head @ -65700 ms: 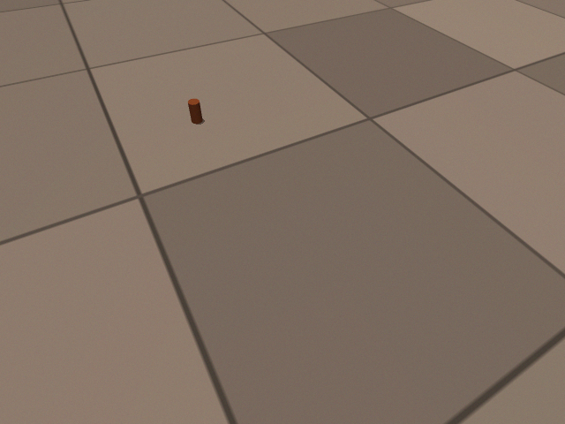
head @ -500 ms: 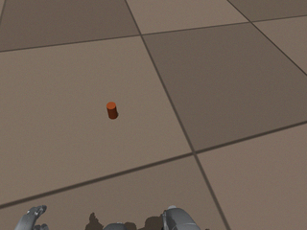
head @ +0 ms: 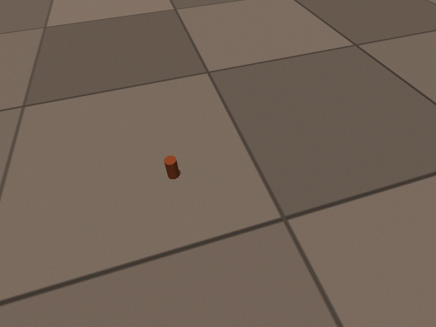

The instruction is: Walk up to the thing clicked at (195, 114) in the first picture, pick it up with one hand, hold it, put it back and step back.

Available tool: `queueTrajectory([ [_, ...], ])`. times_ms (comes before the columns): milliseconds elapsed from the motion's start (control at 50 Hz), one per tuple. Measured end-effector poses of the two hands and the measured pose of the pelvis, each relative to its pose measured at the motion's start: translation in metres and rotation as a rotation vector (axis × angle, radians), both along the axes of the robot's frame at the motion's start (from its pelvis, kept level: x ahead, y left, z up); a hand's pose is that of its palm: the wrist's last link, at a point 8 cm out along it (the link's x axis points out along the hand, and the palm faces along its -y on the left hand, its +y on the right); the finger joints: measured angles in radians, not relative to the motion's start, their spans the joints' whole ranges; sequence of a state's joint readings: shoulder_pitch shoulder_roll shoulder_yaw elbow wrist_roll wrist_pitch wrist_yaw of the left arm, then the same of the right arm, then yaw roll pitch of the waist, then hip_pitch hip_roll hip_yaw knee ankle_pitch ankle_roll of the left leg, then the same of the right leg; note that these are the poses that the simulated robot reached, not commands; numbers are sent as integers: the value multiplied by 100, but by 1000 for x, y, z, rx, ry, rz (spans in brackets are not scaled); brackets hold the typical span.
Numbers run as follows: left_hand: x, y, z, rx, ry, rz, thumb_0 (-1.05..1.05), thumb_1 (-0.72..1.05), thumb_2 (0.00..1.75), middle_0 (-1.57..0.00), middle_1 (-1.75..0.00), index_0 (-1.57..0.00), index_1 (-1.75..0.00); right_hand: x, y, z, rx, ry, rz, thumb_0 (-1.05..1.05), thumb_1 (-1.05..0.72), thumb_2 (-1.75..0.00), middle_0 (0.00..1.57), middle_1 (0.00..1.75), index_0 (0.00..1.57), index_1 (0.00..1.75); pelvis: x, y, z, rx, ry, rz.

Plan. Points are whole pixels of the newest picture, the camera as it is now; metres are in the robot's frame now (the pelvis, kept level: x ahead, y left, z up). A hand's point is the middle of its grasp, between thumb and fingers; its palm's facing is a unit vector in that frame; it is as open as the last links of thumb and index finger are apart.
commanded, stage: step back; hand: left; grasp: from above
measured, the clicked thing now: (171, 167) +1.02 +0.31 -0.70
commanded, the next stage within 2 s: stand in 0.72 s
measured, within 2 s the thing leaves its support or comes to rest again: neither
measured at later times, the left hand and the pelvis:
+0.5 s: hand out of the picture +0.12 +0.25 -0.14, palm faces +0.04 -0.92 -0.39, open 7.4 cm; pelvis +0.03 -0.01 +0.00, yaw +2 degrees
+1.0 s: hand out of the picture +0.13 +0.27 -0.14, palm faces +0.02 -0.94 -0.33, open 7.4 cm; pelvis +0.05 +0.01 +0.01, yaw +2 degrees
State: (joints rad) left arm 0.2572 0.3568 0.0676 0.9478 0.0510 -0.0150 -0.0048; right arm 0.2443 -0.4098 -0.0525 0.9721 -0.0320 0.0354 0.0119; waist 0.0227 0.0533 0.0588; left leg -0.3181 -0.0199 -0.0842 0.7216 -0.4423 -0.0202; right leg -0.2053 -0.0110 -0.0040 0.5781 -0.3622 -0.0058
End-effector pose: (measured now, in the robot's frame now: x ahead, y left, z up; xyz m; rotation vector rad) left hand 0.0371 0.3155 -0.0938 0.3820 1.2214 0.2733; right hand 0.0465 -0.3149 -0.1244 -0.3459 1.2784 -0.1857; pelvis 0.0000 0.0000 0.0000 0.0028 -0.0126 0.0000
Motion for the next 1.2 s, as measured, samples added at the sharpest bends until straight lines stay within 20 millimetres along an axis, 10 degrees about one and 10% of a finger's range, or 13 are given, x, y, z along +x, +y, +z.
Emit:
queueTrajectory([
  [160, 17, 14, -8, -26, -5, 0, 1, 90, 90, -20, -30, -20, -30, 1, 25, 12, 15, -41, 2, 1, -91, -90, 21, 30, 21, 30, 2, 10, 4, 7, -18, 16],
  [380, 64, -15, -9, -22, -112, -26, 1, 90, 90, -20, -30, -20, -30, 38, -5, 4, -5, -80, -14, 1, -90, -90, 21, 30, 21, 30, 20, -14, -5, -23, -40, 24],
  [780, 78, 13, -18, -63, -48, 28, 1, 90, 90, -20, -30, -20, -30, 69, 36, 12, 6, -31, 31, 1, -91, -90, 21, 30, 21, 30, 44, 13, 3, -5, -19, 37],
  [1200, 70, -15, -4, -86, -10, 13, 1, 90, 90, -20, -30, -20, -30, 107, 28, 22, 38, -118, 56, 0, -91, -90, 21, 30, 21, 30, 44, 0, 17, 1, -30, 42],
])
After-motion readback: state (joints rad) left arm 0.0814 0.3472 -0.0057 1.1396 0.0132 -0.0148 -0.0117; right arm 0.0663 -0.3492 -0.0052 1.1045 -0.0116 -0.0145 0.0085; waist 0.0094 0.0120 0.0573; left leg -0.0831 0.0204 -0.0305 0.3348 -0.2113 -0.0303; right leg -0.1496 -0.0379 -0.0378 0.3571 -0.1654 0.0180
